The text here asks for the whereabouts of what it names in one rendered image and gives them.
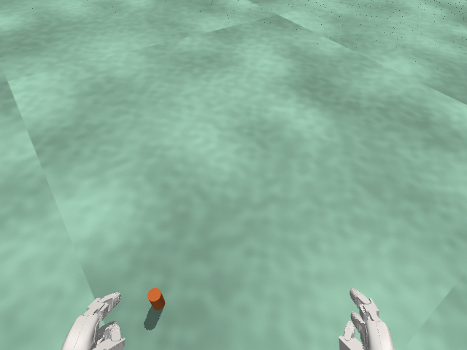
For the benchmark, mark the left robot hand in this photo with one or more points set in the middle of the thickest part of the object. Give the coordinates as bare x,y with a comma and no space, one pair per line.
85,333

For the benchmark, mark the can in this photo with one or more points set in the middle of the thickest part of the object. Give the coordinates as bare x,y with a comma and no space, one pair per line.
156,299

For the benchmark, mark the right robot hand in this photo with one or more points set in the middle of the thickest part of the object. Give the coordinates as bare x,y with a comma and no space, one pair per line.
374,334

